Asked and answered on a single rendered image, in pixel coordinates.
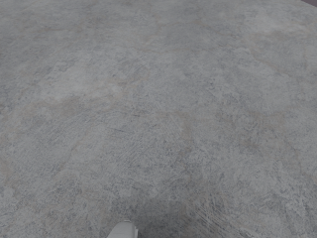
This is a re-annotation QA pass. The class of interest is right robot hand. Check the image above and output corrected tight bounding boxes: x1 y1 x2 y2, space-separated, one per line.
239 227 260 238

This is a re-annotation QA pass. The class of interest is left robot thigh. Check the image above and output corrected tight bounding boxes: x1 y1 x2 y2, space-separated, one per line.
107 222 139 238

